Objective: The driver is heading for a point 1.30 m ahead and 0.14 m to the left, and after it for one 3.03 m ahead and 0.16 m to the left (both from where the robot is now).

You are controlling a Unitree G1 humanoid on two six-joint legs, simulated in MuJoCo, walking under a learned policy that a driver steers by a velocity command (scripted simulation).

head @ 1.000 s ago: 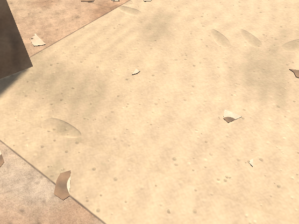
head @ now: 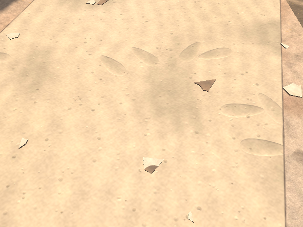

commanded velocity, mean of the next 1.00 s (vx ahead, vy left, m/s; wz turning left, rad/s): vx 0.50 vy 0.00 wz -0.03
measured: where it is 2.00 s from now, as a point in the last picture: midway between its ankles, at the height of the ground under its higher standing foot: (164, 127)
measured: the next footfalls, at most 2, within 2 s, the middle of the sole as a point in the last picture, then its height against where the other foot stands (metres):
right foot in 0.40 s outside the picture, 0.04 m lower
left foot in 0.92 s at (152, 179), level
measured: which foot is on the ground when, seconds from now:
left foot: down 0.00-0.40, up 0.42-0.90, down 0.92-1.00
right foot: up 0.00-0.38, down 0.40-0.94, up 0.96-1.00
